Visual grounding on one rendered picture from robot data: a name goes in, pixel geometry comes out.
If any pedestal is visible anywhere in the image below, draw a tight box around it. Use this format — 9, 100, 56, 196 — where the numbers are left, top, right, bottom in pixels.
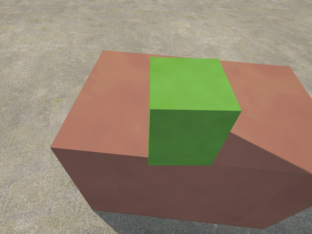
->
50, 50, 312, 229

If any carton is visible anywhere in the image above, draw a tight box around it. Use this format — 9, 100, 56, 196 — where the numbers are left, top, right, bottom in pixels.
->
148, 57, 241, 166

